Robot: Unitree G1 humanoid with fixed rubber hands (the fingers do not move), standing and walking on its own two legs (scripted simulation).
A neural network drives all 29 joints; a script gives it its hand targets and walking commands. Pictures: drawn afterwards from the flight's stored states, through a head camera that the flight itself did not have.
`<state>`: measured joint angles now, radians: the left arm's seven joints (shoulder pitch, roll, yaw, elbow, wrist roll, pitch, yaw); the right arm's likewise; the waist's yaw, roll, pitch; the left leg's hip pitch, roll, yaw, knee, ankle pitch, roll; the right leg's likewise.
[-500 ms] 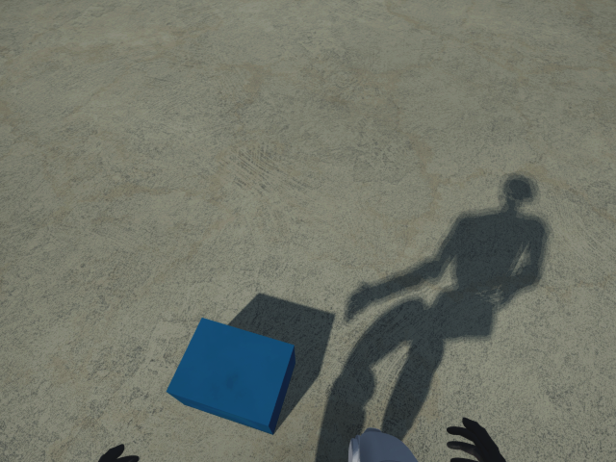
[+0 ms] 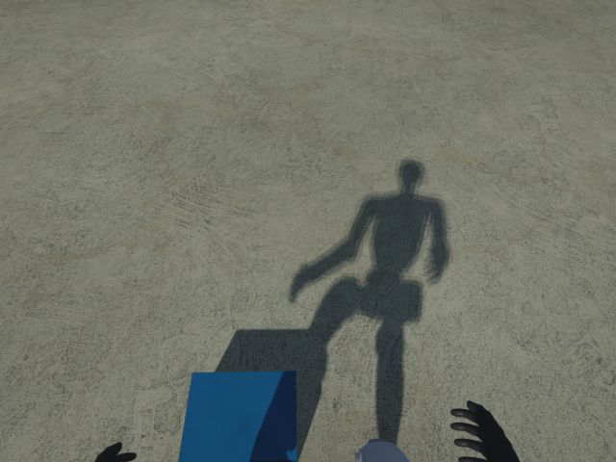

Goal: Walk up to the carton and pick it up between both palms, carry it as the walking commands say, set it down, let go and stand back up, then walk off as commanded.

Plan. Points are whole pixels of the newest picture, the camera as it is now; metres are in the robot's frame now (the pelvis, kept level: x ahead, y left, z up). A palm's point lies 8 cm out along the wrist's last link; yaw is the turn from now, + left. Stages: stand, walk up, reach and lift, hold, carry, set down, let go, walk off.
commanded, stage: stand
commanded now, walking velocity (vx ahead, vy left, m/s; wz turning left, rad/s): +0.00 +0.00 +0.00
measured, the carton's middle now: (244, 421) +0.28 +0.18 -0.67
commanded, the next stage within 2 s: none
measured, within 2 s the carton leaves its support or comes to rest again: neither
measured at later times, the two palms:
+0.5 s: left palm (144, 397) +0.20 +0.25 -0.09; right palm out of the picture +0.08 -0.25 -0.11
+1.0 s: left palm (132, 432) +0.16 +0.26 -0.10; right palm out of the picture +0.10 -0.24 -0.10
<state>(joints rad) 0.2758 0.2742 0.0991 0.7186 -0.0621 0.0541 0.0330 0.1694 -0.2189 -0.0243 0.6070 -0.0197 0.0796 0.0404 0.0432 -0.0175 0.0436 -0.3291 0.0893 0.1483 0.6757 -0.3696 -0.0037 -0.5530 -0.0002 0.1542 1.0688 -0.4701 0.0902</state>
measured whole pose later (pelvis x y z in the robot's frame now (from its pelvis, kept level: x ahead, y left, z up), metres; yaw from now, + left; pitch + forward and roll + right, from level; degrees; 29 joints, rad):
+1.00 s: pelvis +0.03 +0.01 +0.01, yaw -8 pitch +2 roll +0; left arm 0.21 0.23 0.10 0.85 -0.06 0.01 -0.02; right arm 0.28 -0.19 -0.03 0.66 -0.02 0.05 0.01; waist 0.00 0.01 -0.02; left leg -0.27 0.08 0.23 0.60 -0.35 0.02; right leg -0.34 0.01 0.02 0.60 -0.29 -0.01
